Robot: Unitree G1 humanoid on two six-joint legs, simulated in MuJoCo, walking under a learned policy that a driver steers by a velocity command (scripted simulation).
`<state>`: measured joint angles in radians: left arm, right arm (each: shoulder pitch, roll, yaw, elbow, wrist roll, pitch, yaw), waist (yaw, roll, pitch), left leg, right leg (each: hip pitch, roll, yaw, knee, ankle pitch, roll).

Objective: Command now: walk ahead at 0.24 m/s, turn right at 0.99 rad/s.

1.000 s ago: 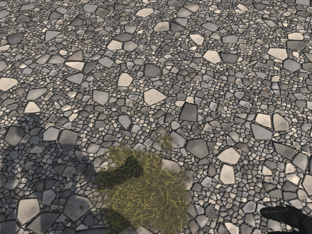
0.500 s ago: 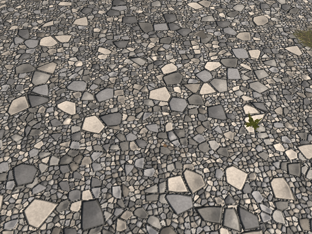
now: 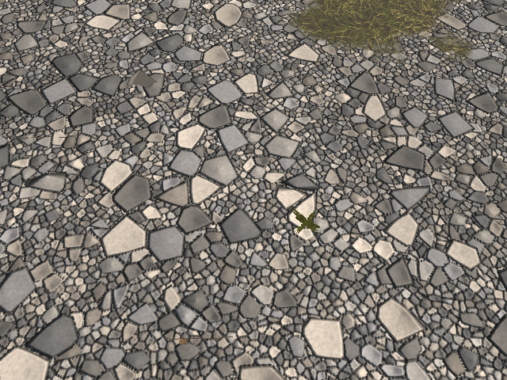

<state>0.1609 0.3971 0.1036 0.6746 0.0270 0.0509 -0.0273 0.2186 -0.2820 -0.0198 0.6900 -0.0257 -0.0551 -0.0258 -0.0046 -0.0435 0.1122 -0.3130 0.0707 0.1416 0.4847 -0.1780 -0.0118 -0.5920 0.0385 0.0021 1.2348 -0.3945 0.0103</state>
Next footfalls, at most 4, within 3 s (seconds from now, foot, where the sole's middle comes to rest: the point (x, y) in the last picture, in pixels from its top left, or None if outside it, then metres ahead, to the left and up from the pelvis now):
0.24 right None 0.19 -0.11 -0.77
0.80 left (237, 294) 0.63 0.05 -0.77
1.24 right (270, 163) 1.09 -0.05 -0.77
1.70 left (178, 89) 1.43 0.28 -0.77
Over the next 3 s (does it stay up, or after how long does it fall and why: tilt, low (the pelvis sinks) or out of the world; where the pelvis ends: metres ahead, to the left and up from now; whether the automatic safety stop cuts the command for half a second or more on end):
stays up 2.38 0.38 -0.01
